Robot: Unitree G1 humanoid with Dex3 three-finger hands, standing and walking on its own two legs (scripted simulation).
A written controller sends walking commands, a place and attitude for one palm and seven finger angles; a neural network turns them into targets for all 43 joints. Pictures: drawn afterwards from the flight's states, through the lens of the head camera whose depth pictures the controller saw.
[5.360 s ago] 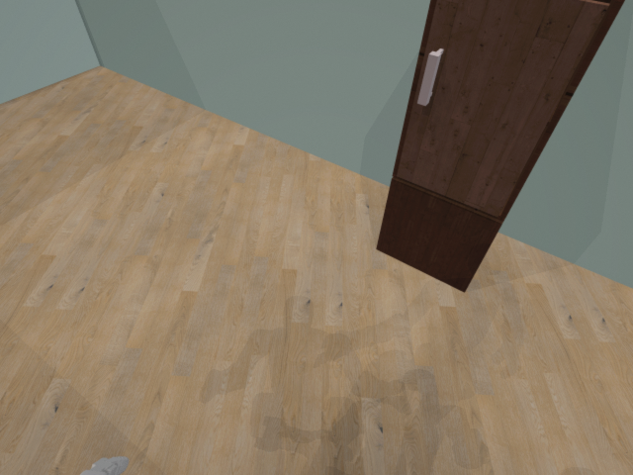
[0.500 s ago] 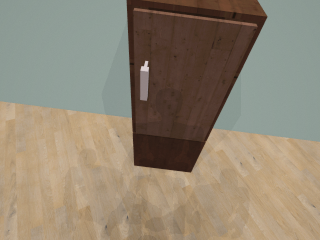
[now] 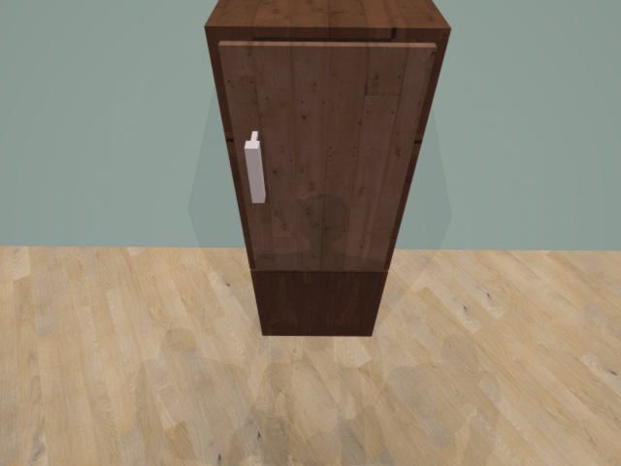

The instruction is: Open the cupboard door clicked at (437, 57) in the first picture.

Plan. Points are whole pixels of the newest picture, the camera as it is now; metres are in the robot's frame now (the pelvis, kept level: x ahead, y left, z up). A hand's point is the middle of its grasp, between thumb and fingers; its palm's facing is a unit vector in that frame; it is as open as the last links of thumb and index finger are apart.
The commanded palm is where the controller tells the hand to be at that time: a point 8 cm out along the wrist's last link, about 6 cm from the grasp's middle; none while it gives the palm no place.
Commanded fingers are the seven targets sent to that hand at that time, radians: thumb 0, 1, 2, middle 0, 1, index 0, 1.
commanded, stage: come to a stop and stand still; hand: left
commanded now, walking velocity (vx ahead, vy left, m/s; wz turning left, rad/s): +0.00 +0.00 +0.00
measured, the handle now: (256, 167) +0.64 +0.14 +0.02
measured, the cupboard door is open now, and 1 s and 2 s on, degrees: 0 0 0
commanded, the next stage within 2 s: look again from close up in 0.32 s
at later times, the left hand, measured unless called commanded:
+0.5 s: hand out of the picture -0.04 +0.14 -0.18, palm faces +0.03 -0.99 -0.15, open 7.4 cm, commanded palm none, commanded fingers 0.00 0.90 0.90 -0.20 -0.30 -0.20 -0.30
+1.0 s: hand out of the picture -0.03 +0.18 -0.19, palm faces +0.05 -0.98 -0.17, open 7.4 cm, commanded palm none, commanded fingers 0.00 0.90 0.90 -0.20 -0.30 -0.20 -0.30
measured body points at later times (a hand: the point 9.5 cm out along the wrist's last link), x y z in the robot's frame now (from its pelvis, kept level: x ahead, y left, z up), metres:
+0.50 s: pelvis -0.01 -0.01 +0.00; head +0.01 -0.01 +0.45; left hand -0.04 +0.19 -0.17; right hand -0.02 -0.22 -0.17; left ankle +0.01 +0.11 -0.74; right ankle -0.02 -0.11 -0.74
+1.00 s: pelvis -0.03 +0.01 -0.01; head -0.04 +0.03 +0.44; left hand -0.03 +0.24 -0.17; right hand -0.01 -0.22 -0.16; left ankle +0.01 +0.11 -0.74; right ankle -0.02 -0.11 -0.74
